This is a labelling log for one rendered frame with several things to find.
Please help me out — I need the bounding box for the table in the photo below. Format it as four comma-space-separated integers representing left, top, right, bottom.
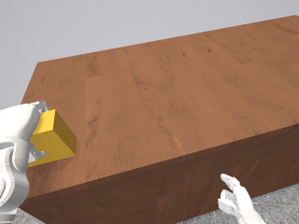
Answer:
19, 15, 299, 224

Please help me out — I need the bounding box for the robot right hand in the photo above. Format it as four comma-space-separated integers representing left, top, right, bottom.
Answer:
218, 174, 255, 217

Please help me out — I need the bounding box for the left robot forearm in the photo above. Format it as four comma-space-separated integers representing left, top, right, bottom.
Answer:
0, 137, 31, 224

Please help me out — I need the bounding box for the right robot forearm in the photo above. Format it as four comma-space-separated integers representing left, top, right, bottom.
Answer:
237, 208, 266, 224

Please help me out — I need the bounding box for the sponge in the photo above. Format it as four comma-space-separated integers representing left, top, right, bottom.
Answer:
28, 109, 77, 167

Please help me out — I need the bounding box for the robot left hand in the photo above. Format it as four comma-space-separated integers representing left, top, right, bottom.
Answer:
0, 100, 50, 163

